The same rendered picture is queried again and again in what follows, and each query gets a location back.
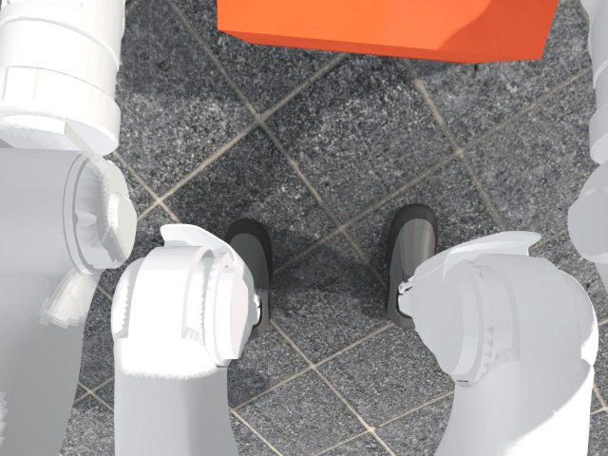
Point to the left robot forearm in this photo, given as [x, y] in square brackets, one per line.
[58, 65]

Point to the carton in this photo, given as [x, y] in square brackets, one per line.
[456, 31]

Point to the left robot shin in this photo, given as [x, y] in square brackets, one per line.
[179, 235]

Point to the right robot forearm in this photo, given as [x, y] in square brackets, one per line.
[598, 49]

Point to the robot right thigh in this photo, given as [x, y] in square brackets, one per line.
[508, 324]

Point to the robot left upper arm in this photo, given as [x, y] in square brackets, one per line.
[65, 217]

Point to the robot right upper arm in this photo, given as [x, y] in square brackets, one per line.
[587, 221]

